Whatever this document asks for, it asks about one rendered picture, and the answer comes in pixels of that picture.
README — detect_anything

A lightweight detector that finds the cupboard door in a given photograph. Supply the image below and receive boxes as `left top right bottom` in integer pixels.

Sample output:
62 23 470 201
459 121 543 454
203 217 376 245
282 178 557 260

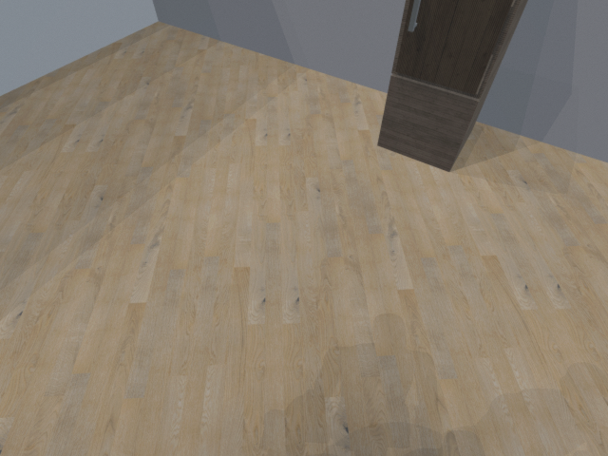
395 0 513 95

